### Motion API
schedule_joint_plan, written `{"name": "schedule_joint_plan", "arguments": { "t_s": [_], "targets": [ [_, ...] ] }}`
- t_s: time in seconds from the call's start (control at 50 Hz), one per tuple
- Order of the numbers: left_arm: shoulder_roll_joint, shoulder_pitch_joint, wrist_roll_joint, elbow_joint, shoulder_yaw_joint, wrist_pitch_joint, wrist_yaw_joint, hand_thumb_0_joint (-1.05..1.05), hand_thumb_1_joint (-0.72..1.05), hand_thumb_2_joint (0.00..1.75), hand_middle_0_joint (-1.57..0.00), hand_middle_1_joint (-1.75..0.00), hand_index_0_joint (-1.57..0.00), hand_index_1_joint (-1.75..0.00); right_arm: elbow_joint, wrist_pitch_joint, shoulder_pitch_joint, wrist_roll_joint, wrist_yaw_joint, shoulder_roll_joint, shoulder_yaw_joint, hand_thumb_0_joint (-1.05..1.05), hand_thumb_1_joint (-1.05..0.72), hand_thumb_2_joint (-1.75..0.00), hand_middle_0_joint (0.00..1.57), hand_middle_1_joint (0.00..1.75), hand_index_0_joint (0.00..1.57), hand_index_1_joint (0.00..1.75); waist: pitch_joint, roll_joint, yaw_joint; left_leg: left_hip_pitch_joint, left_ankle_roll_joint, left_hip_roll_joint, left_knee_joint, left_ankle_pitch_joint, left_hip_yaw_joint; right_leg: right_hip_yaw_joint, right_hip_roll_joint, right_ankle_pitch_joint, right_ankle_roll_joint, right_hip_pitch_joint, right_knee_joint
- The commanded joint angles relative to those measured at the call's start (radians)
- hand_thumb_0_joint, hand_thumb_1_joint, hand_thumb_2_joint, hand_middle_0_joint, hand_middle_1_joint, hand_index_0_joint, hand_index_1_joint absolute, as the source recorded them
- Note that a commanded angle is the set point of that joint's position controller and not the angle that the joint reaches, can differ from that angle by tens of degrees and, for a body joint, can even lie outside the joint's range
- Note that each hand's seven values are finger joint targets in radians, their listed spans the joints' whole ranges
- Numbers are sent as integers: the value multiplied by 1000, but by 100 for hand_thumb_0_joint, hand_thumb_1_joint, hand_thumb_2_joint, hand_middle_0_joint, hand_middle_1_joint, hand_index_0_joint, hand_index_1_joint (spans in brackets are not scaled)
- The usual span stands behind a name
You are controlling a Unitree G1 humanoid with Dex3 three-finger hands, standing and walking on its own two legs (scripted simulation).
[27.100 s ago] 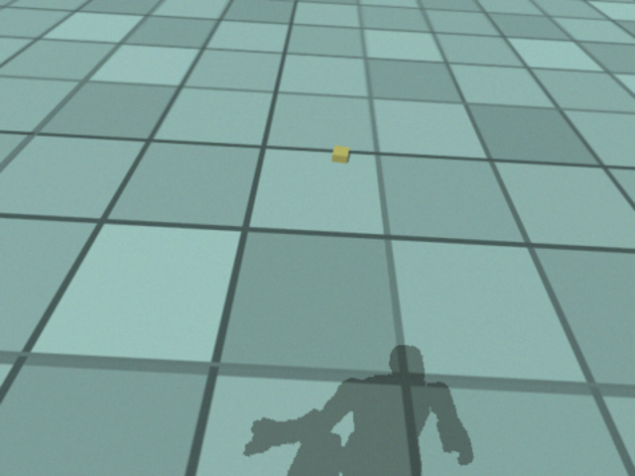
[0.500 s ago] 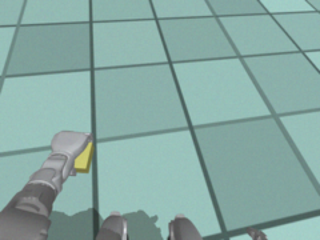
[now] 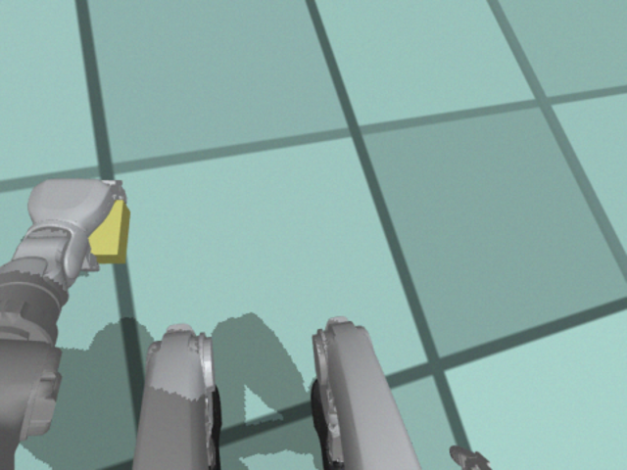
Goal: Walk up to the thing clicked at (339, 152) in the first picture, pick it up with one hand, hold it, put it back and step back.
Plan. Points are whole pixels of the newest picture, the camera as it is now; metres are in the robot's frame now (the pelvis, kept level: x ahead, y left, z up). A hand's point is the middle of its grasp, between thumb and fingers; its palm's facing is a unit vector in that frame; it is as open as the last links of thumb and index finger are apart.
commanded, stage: crouch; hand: left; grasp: from above
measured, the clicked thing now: (91, 231) +0.45 +0.26 -0.17
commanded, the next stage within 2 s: lower in 0.94 s
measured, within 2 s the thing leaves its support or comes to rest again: neither
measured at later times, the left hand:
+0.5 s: hand (110, 237) +0.47 +0.26 -0.25, palm faces -0.47 -0.01 -0.88, open 10.8 cm
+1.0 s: hand (117, 240) +0.48 +0.27 -0.31, palm faces -0.47 -0.01 -0.88, open 10.8 cm
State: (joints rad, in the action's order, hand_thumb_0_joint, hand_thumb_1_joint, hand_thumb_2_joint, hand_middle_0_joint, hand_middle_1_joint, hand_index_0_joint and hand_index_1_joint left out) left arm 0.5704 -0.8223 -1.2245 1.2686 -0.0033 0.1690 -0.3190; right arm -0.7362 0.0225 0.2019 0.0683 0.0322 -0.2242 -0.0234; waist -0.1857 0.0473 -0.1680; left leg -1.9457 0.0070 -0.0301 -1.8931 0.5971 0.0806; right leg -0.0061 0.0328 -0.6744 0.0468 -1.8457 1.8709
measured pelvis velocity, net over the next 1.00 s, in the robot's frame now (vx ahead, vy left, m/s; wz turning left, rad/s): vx -0.01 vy -0.01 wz -0.10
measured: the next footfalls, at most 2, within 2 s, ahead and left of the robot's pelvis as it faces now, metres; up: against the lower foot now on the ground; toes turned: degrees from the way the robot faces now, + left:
none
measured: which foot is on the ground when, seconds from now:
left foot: down 0.00-1.00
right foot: down 0.00-1.00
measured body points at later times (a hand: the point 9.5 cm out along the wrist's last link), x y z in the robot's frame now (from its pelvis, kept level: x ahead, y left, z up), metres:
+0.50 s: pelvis +0.00 -0.01 -0.10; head +0.24 +0.04 +0.28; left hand +0.49 +0.26 -0.20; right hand +0.05 -0.28 -0.21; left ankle +0.09 +0.12 -0.45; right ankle +0.07 -0.14 -0.45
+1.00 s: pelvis -0.01 -0.01 -0.14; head +0.24 +0.05 +0.23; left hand +0.50 +0.27 -0.26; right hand +0.02 -0.28 -0.25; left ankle +0.09 +0.12 -0.45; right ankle +0.07 -0.14 -0.45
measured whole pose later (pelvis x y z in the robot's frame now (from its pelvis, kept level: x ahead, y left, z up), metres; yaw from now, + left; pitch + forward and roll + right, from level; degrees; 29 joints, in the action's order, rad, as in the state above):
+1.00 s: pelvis -0.01 -0.01 -0.14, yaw -6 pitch +34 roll -9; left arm 0.82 -1.01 -1.28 1.47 0.07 0.23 -0.35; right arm -0.74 0.02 0.13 0.14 0.11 -0.26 0.10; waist -0.03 -0.03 -0.25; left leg -2.33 0.03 -0.03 -2.37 0.65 0.19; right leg -0.07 0.09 -0.71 0.06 -2.21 2.32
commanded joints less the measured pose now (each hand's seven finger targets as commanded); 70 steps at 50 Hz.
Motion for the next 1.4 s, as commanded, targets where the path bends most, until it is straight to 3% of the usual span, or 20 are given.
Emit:
{"name": "schedule_joint_plan", "arguments": {
  "t_s": [0.0, 0.02, 0.08, 0.12, 0.16, 0.2, 0.24, 0.28, 0.32, 0.4, 0.48, 0.52, 0.58, 0.64, 0.74, 1.04, 1.12, 1.18, 1.28, 1.38],
  "targets": [
    [272, -413, -2, -194, 62, 10, -62, 0, 53, 66, -89, -67, -93, -63, 23, 27, 161, 19, 6, -233, -75, 0, -90, -90, 20, 30, 20, 30, -712, 231, -7, 612, -14, 9, 146, -165, 2, -94, 8, 211, -88, 130, -143],
    [281, -421, -4, -200, 67, 9, -65, 0, 53, 68, -90, -66, -93, -63, 24, 28, 166, 22, 10, -232, -75, 0, -90, -90, 20, 30, 20, 30, -756, 229, -5, 629, -19, 7, 115, -205, -5, -96, 13, 242, -85, 141, -132],
    [262, -383, -10, -114, 63, 2, -69, 0, 54, 72, -91, -69, -94, -66, 14, 29, 170, 30, 25, -228, -70, 0, -91, -90, 20, 30, 20, 30, -680, 201, -24, 561, -23, 4, 65, -227, -11, -101, 15, 269, -80, 110, -100],
    [329, -423, -20, -146, 94, 4, -74, 0, 52, 69, -90, -67, -92, -64, 11, 24, 167, 35, 28, -231, -69, 0, -91, -90, 20, 30, 20, 30, -723, 218, -4, 527, -28, 7, 24, -230, -31, -96, 23, 279, -80, 125, -86],
    [336, -409, -23, -120, 101, 2, -77, 0, 55, 71, -91, -70, -94, -67, 17, 22, 161, 39, 37, -225, -63, 0, -91, -90, 20, 30, 20, 30, -703, 216, -4, 483, -30, 6, 0, -208, -38, -98, 26, 266, -78, 129, -66],
    [299, -430, -13, -90, 72, 1, -71, 0, 58, 73, -93, -71, -97, -68, 13, 21, 150, 43, 44, -219, -62, 0, -91, -90, 20, 30, 20, 30, -645, 177, -29, 408, -37, 3, -27, -158, -41, -99, 33, 239, -76, 107, -58],
    [354, -426, -17, -72, 100, 3, -66, 0, 58, 71, -92, -71, -96, -67, 11, 20, 153, 44, 46, -229, -58, 0, -91, -90, 20, 30, 20, 30, -633, 175, -22, 381, -37, 3, -43, -145, -42, -98, 31, 230, -73, 103, -41],
    [358, -436, -15, -86, 93, 7, -62, 0, 58, 70, -93, -70, -96, -67, 14, 19, 142, 45, 50, -226, -57, 0, -91, -90, 20, 30, 20, 30, -659, 200, -14, 374, -35, 0, -65, -143, -44, -99, 38, 229, -76, 103, -15],
    [344, -447, -18, -60, 86, 12, -59, 0, 60, 69, -92, -72, -97, -67, 13, 14, 153, 48, 56, -230, -53, 0, -91, -90, 20, 30, 20, 30, -629, 186, -37, 344, -36, -1, -86, -150, -38, -108, 39, 238, -74, 88, 6],
    [393, -468, -21, -64, 98, 25, -49, 0, 56, 71, -90, -72, -94, -68, 12, 8, 145, 48, 59, -239, -47, 0, -91, -90, 20, 30, 20, 30, -637, 211, -25, 341, -33, -4, -115, -151, -33, -115, 45, 235, -78, 50, 45],
    [391, -493, -22, -35, 94, 35, -52, 0, 58, 71, -91, -73, -95, -69, 10, 4, 150, 55, 63, -251, -32, 0, -91, -90, 20, 30, 20, 30, -605, 196, -48, 289, -32, -5, -144, -126, -23, -131, 48, 220, -77, 21, 79],
    [434, -510, -26, -36, 107, 42, -53, 0, 58, 69, -90, -74, -95, -69, 15, 2, 145, 57, 63, -255, -24, 0, -91, -90, 20, 30, 20, 30, -613, 240, -41, 285, -30, -4, -158, -120, -26, -133, 49, 213, -79, 15, 98],
    [409, -485, -31, 13, 92, 46, -54, 0, 59, 71, -92, -72, -96, -68, 13, 1, 146, 62, 64, -265, -13, 0, -90, -90, 20, 30, 20, 30, -574, 227, -59, 274, -28, -6, -175, -105, -13, -146, 49, 202, -78, -29, 123],
    [479, -506, -36, 7, 120, 53, -62, 0, 57, 70, -90, -73, -94, -69, 14, -4, 143, 62, 65, -268, 1, 0, -90, -90, 20, 30, 20, 30, -596, 229, -42, 233, -30, -3, -194, -98, -21, -149, 55, 195, -78, -5, 135],
    [483, -513, -35, 55, 105, 55, -65, 0, 57, 69, -90, -72, -94, -68, 14, -4, 135, 67, 67, -275, 25, 0, -91, -90, 20, 30, 20, 30, -530, 231, -63, 182, -31, -3, -217, -63, -17, -158, 59, 168, -79, -46, 158],
    [525, -520, -38, 54, 109, 61, -79, 0, 58, 73, -95, -71, -97, -68, 12, -3, 132, 83, 69, -292, 61, 0, -91, -90, 20, 30, 20, 30, -515, 284, -88, 177, -26, -7, -287, -112, -6, -180, 62, 227, -71, -63, 217],
    [514, -474, -31, 134, 94, 63, -70, 0, 57, 71, -93, -71, -96, -68, 15, -2, 122, 89, 73, -294, 74, 0, -91, -90, 20, 30, 20, 30, -460, 218, -102, 118, -33, -10, -316, -101, 2, -181, 68, 223, -64, -63, 221],
    [575, -493, -40, 112, 121, 79, -79, 0, 59, 73, -95, -74, -97, -71, 21, 0, 119, 97, 77, -301, 86, 0, -91, -90, 20, 30, 20, 30, -465, 240, -95, 106, -31, -10, -326, -89, 3, -185, 71, 210, -64, -48, 230],
    [586, -495, -47, 111, 138, 101, -104, 0, 67, 74, -98, -77, -102, -73, 30, 4, 110, 111, 80, -315, 98, 0, -91, -90, 20, 30, 20, 30, -491, 260, -109, 128, -28, -14, -352, -112, 15, -200, 76, 233, -62, -47, 252],
    [603, -485, -68, 135, 148, 107, -140, 0, 69, 76, -100, -78, -103, -74, 31, 15, 99, 125, 83, -323, 112, 0, -91, -90, 20, 30, 20, 30, -450, 306, -112, 146, -21, -17, -356, -94, 24, -215, 78, 213, -67, -85, 273]
  ]
}}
